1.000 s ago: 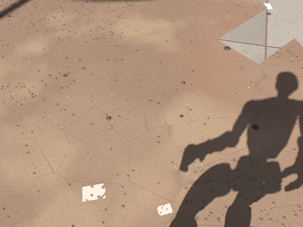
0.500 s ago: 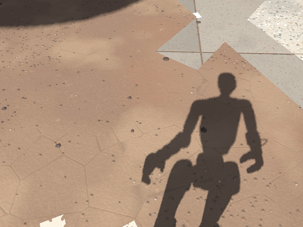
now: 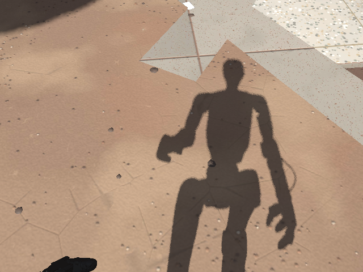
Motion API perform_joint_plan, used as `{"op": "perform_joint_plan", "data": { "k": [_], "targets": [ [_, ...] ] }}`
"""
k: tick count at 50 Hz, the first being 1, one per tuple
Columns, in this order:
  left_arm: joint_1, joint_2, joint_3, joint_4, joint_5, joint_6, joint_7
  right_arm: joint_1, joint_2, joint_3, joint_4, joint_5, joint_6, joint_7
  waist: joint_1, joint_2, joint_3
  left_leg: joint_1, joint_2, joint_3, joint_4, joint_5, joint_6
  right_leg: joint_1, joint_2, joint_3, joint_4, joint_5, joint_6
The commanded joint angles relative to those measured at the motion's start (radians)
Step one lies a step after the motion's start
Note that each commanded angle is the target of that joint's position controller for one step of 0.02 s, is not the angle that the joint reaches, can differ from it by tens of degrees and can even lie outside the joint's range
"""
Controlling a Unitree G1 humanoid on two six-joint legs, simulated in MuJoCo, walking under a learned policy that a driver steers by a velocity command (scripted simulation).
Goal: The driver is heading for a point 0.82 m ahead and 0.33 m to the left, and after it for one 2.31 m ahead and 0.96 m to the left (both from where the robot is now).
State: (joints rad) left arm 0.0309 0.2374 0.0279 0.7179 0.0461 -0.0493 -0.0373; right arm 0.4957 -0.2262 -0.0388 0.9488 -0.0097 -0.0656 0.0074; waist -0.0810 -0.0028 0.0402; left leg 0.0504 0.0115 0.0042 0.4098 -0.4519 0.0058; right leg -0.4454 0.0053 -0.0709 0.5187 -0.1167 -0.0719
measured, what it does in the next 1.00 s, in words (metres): walks ahead, turning left: left foot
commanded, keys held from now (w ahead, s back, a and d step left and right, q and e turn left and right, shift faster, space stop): w+q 0.46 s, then q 0.54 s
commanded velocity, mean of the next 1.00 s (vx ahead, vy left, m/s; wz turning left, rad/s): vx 0.33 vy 0.00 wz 0.49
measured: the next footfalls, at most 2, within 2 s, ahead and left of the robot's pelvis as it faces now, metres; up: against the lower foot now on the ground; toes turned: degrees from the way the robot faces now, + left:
left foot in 0.54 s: +0.41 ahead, +0.11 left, +0.00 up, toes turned +20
right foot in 1.14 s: +0.56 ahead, -0.01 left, +0.00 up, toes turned +43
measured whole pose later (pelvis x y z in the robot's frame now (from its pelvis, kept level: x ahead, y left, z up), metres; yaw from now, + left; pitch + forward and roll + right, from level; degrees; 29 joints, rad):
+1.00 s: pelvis +0.40 +0.04 +0.02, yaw +32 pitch +1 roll +0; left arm 0.11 0.27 0.03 0.74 0.02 0.04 0.03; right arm 0.31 -0.29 -0.08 0.80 -0.02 0.02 -0.01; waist -0.05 -0.03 0.06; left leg -0.22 -0.17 -0.16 0.42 -0.20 0.11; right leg -0.54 -0.02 0.07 0.88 -0.30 0.05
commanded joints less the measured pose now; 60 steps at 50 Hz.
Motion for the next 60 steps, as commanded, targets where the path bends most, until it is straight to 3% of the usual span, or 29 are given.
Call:
{"op": "perform_joint_plan", "data": {
  "k": [1, 2, 3, 4, 6, 7, 9, 10, 13, 20, 23, 25, 26, 27, 28, 29, 30, 31, 32, 33, 36, 43, 47, 52, 56, 57, 58, 59, 60],
  "targets": [
    [0.444, 0.289, 0.082, 0.052, 0.028, -0.021, 0.039, 0.051, -0.012, 0.005, -0.110, 0.033, -0.009, -0.002, 0.187, -0.279, -0.355, -0.644, -0.048, 0.030, 0.748, -0.078, 0.068, 0.817, -0.474, 0.680, -0.217, -0.350, -0.164],
    [0.402, 0.229, 0.071, 0.049, -0.002, -0.015, 0.037, -0.011, -0.146, -0.030, -0.086, 0.009, 0.003, -0.013, 0.194, -0.115, -0.273, -0.681, -0.011, -0.076, 0.830, -0.027, 0.091, 0.676, -0.444, 0.695, -0.253, -0.374, -0.152],
    [0.307, 0.164, 0.051, 0.047, -0.008, -0.017, 0.035, -0.068, -0.137, -0.035, -0.100, 0.009, 0.001, -0.004, 0.147, -0.079, -0.137, -0.681, 0.032, -0.090, 0.810, 0.073, 0.099, 0.543, -0.389, 0.523, -0.273, -0.315, -0.123],
    [0.271, 0.114, 0.037, 0.050, -0.010, -0.027, 0.030, -0.086, -0.104, -0.028, -0.091, 0.008, 0.000, 0.002, 0.127, -0.061, -0.063, -0.649, 0.059, -0.087, 0.766, 0.129, 0.096, 0.445, -0.337, 0.388, -0.294, -0.124, -0.092],
    [0.229, 0.085, 0.027, 0.059, -0.021, -0.038, 0.039, -0.054, -0.084, -0.029, -0.071, -0.015, 0.026, 0.019, 0.079, -0.127, -0.035, -0.592, 0.080, -0.061, 0.725, 0.172, 0.075, 0.343, -0.274, 0.246, -0.353, -0.075, -0.058],
    [0.236, 0.074, 0.025, 0.067, -0.021, -0.047, 0.039, -0.063, -0.079, -0.031, -0.068, -0.017, 0.036, 0.025, 0.075, -0.113, -0.025, -0.586, 0.079, -0.056, 0.732, 0.186, 0.069, 0.324, -0.264, 0.210, -0.365, -0.016, -0.060],
    [0.264, 0.067, 0.024, 0.089, -0.030, -0.064, 0.039, -0.104, -0.064, -0.033, -0.074, -0.018, 0.049, 0.033, 0.061, -0.066, 0.008, -0.637, 0.079, -0.053, 0.729, 0.230, 0.064, 0.328, -0.238, 0.117, -0.369, 0.119, -0.042],
    [0.272, 0.088, 0.029, 0.095, -0.032, -0.068, 0.042, -0.133, -0.053, -0.032, -0.090, -0.020, 0.053, 0.038, 0.057, -0.087, 0.006, -0.677, 0.081, -0.041, 0.718, 0.265, 0.056, 0.341, -0.250, 0.096, -0.383, 0.123, -0.053],
    [0.316, 0.069, 0.026, 0.123, -0.028, -0.068, 0.045, -0.248, -0.052, -0.030, -0.127, -0.020, 0.056, 0.047, 0.071, -0.064, 0.041, -0.771, 0.089, -0.027, 0.654, 0.364, 0.043, 0.363, -0.240, 0.019, -0.398, 0.185, -0.063],
    [0.401, 0.099, 0.028, 0.186, -0.028, -0.060, 0.061, -0.484, -0.030, -0.002, -0.219, -0.024, 0.047, 0.068, 0.115, -0.050, 0.081, -0.702, 0.048, 0.106, 0.283, 0.464, 0.079, 0.463, -0.247, -0.125, -0.359, 0.418, -0.042],
    [0.404, 0.134, 0.034, 0.202, -0.024, -0.044, 0.074, -0.457, -0.053, -0.010, -0.223, -0.027, 0.050, 0.060, 0.087, -0.074, 0.032, -0.601, -0.026, 0.162, 0.232, 0.339, 0.135, 0.562, -0.261, -0.171, -0.211, 0.801, -0.026],
    [0.382, 0.164, 0.044, 0.200, -0.021, -0.024, 0.081, -0.302, -0.080, -0.024, -0.182, -0.034, 0.042, 0.047, 0.022, -0.087, -0.051, -0.444, -0.099, 0.177, 0.196, 0.262, 0.178, 0.570, -0.257, -0.184, 0.060, 1.002, -0.024],
    [0.368, 0.174, 0.046, 0.192, -0.029, -0.017, 0.079, -0.168, -0.105, -0.039, -0.140, -0.045, 0.028, 0.036, -0.036, -0.066, -0.126, -0.266, -0.119, 0.147, 0.103, 0.328, 0.205, 0.494, -0.242, -0.187, 0.282, 0.873, -0.008],
    [0.362, 0.152, 0.042, 0.167, -0.038, -0.021, 0.073, -0.058, -0.183, -0.066, -0.116, -0.055, 0.020, 0.020, -0.081, 0.010, -0.212, -0.027, 0.021, -0.028, 0.073, 0.442, 0.257, 0.278, -0.190, -0.191, 0.590, 0.454, 0.027],
    [0.437, 0.049, 0.024, 0.094, -0.058, -0.024, 0.059, -0.127, -0.321, -0.099, -0.149, -0.043, 0.029, 0.012, 0.027, 0.265, -0.321, 0.285, 0.376, -0.578, 0.085, 0.968, 0.469, -0.157, 0.040, -0.122, 1.007, -0.507, 0.096],
    [0.349, 0.125, 0.035, 0.086, -0.038, -0.024, 0.061, -0.073, -0.303, -0.103, -0.158, 0.005, 0.042, 0.004, -0.035, 0.046, -0.393, 0.271, 0.366, -0.587, 0.029, 1.063, 0.494, -0.211, 0.013, 0.094, 1.042, -0.426, 0.095],
    [0.287, 0.103, 0.026, 0.063, -0.048, -0.030, 0.061, -0.152, -0.261, -0.091, -0.158, 0.010, 0.045, -0.008, -0.002, 0.030, -0.257, 0.150, 0.345, -0.451, 0.006, 1.064, 0.454, -0.243, -0.043, 0.114, 0.987, -0.331, 0.089],
    [0.275, 0.104, 0.026, 0.068, -0.043, -0.033, 0.064, -0.205, -0.195, -0.074, -0.159, 0.014, 0.047, -0.011, 0.037, -0.028, -0.134, -0.004, 0.284, -0.367, -0.033, 1.036, 0.387, -0.215, -0.073, 0.105, 0.877, -0.287, 0.088],
    [0.260, 0.110, 0.030, 0.066, -0.025, -0.020, 0.064, -0.243, -0.160, -0.063, -0.164, 0.019, 0.047, -0.014, 0.068, -0.044, -0.078, -0.102, 0.224, -0.308, -0.059, 1.009, 0.339, -0.178, -0.089, 0.109, 0.802, -0.275, 0.095],
    [0.283, 0.109, 0.031, 0.070, -0.007, 0.002, 0.062, -0.266, -0.135, -0.054, -0.169, 0.021, 0.046, -0.014, 0.096, -0.040, -0.066, -0.179, 0.182, -0.258, -0.077, 1.028, 0.311, -0.114, -0.089, 0.107, 0.754, -0.263, 0.103],
    [0.306, 0.075, 0.026, 0.058, -0.007, 0.046, 0.058, -0.251, -0.181, -0.061, -0.169, 0.005, 0.031, -0.004, 0.124, -0.015, -0.112, -0.237, 0.134, -0.212, -0.068, 1.116, 0.285, -0.062, -0.067, 0.091, 0.646, -0.231, 0.124],
    [0.134, 0.110, 0.030, -0.014, -0.018, 0.074, 0.064, -0.173, -0.205, -0.070, -0.182, 0.004, 0.060, -0.017, 0.061, 0.072, -0.117, -0.180, 0.101, -0.302, -0.060, 0.850, 0.200, -0.160, -0.060, 0.116, 0.480, -0.118, 0.139],
    [0.065, 0.121, 0.028, -0.041, -0.025, 0.076, 0.070, -0.141, -0.212, -0.076, -0.192, -0.005, 0.075, -0.023, 0.035, 0.091, -0.087, -0.124, 0.118, -0.396, -0.041, 0.746, 0.212, -0.185, -0.039, 0.144, 0.394, -0.160, 0.131],
    [0.049, 0.132, 0.020, -0.063, -0.044, 0.060, 0.077, -0.152, -0.228, -0.082, -0.211, -0.015, 0.089, -0.021, 0.033, 0.106, -0.079, -0.104, 0.122, -0.483, 0.029, 0.875, 0.229, -0.087, 0.015, 0.157, 0.265, -0.257, 0.099],
    [0.154, 0.139, 0.019, -0.048, -0.048, 0.042, 0.085, -0.249, -0.232, -0.083, -0.239, 0.005, 0.098, -0.018, 0.104, 0.112, -0.067, -0.197, 0.051, -0.528, 0.080, 0.735, 0.142, 0.176, 0.038, 0.156, -0.080, -0.155, 0.072],
    [0.198, 0.163, 0.025, -0.039, -0.036, 0.033, 0.094, -0.268, -0.211, -0.076, -0.252, 0.015, 0.095, -0.020, 0.120, 0.067, -0.078, -0.287, 0.001, -0.489, 0.143, 0.569, 0.090, 0.315, -0.035, 0.201, -0.204, -0.043, 0.056],
    [0.174, 0.240, 0.035, -0.057, -0.026, 0.033, 0.105, -0.178, -0.122, -0.055, -0.260, 0.013, 0.093, -0.021, 0.055, -0.171, -0.120, -0.403, -0.114, -0.306, 0.354, 0.100, 0.031, 0.444, -0.301, 0.430, -0.237, 0.168, -0.011],
    [0.172, 0.275, 0.041, -0.065, -0.032, 0.049, 0.094, -0.148, -0.190, -0.073, -0.260, -0.001, 0.102, -0.030, 0.058, -0.248, -0.121, -0.543, -0.231, -0.145, 0.512, -0.242, 0.010, 0.422, -0.428, 0.610, -0.206, 0.441, -0.156],
    [0.199, 0.232, 0.036, -0.064, -0.039, 0.056, 0.087, -0.147, -0.229, -0.083, -0.240, -0.027, 0.108, -0.030, 0.059, -0.140, -0.108, -0.555, -0.154, -0.134, 0.675, -0.208, -0.007, 0.404, -0.430, 0.549, -0.187, 0.503, -0.197]
  ]
}}
Velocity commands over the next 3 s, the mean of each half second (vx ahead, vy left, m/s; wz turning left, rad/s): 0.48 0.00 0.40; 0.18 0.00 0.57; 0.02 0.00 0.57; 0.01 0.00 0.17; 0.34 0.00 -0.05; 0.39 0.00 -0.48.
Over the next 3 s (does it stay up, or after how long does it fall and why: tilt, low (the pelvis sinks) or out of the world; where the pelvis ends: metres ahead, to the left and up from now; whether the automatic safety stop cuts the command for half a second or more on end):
stays up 0.68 0.30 0.02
